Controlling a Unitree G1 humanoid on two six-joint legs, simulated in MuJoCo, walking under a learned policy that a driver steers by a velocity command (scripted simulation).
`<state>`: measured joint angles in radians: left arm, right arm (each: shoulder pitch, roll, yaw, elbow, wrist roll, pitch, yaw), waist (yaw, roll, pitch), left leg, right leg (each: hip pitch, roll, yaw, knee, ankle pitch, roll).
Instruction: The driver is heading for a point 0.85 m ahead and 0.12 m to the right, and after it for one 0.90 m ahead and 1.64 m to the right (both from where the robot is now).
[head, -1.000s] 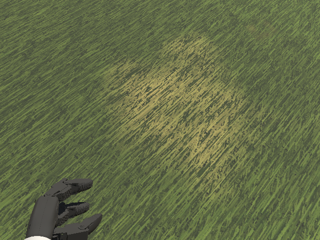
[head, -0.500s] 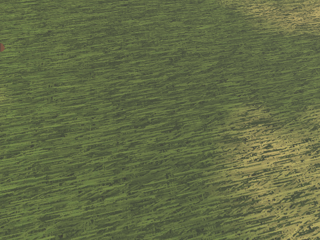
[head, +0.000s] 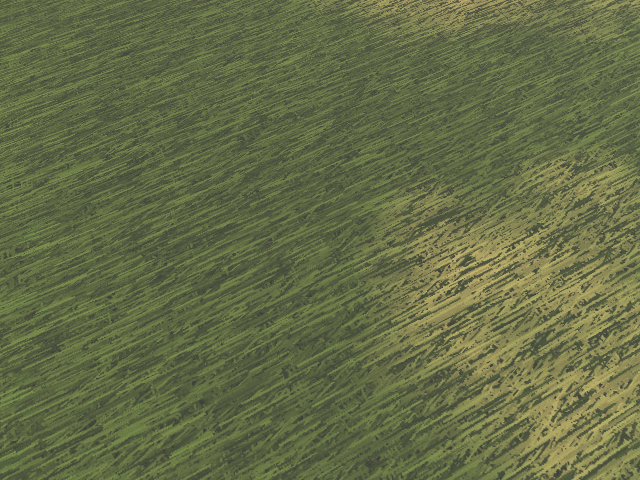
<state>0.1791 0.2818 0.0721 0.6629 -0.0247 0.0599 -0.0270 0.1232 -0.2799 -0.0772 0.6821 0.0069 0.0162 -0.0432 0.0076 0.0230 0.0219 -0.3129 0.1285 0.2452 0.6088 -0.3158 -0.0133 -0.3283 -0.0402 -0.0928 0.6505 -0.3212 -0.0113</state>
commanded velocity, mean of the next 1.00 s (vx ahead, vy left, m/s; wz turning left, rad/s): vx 0.73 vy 0.00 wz -0.43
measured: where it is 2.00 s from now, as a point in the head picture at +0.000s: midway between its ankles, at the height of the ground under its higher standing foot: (485, 140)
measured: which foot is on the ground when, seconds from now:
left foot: down 0.00-0.00, up 0.02-0.48, down 0.50-0.94, up 0.96-1.00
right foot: down 0.00-0.50, up 0.52-0.90, down 0.92-1.00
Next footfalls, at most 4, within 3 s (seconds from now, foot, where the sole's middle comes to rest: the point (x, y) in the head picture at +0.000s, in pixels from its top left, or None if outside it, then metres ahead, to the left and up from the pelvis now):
0.50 left None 0.30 0.03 -0.76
0.92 right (521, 428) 0.56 -0.35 -0.76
1.38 left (452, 246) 1.04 -0.27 -0.76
1.82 right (520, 143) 1.42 -0.52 -0.76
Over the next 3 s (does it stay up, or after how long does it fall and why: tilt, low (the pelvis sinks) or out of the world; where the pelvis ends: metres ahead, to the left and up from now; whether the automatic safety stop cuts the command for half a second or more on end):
stays up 1.92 -1.19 -0.06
